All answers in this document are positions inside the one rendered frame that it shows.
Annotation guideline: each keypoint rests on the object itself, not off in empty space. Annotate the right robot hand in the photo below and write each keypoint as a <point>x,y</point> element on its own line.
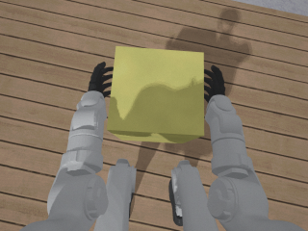
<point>216,84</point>

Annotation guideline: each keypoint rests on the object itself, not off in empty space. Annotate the right robot shin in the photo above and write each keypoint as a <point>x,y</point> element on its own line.
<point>177,198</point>

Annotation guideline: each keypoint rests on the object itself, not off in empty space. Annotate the robot left upper arm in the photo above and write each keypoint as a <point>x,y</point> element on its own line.
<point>74,204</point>

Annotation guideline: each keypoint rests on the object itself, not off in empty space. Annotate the robot right upper arm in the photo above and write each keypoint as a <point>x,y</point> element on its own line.
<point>241,205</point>

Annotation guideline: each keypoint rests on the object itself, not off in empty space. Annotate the left robot hand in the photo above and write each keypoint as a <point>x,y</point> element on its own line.
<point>97,79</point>

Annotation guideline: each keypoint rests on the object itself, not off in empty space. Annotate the left robot thigh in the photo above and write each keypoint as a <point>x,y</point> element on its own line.
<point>120,185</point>

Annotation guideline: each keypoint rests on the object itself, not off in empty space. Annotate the carton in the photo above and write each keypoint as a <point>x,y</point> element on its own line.
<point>157,95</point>

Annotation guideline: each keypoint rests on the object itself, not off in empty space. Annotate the left robot forearm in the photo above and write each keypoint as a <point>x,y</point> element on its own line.
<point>83,154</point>

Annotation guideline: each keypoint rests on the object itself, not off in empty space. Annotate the right robot forearm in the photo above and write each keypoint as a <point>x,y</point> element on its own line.
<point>227,140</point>

